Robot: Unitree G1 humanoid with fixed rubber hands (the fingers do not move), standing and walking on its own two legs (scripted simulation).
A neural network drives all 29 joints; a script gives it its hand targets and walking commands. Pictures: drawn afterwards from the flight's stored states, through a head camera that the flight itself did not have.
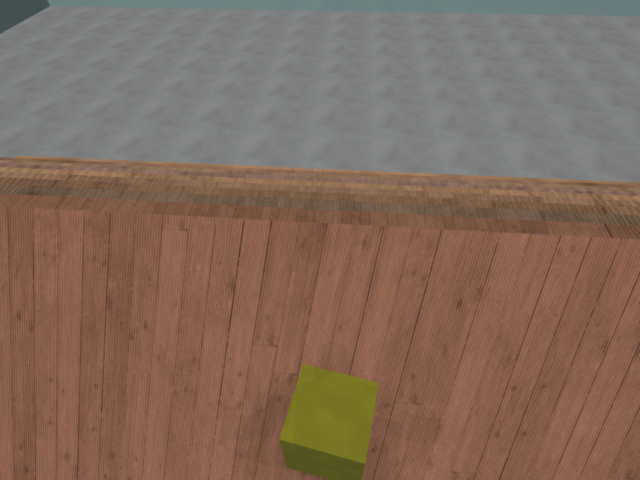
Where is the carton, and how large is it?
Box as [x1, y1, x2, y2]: [279, 364, 378, 479]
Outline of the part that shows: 303,364 279,439 286,466 328,479 360,479 365,463 378,382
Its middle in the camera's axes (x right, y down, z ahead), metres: +0.03 +0.51 +1.08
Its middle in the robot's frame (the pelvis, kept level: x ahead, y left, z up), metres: +0.43 +0.00 -0.66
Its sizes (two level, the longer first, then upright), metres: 0.210 0.200 0.250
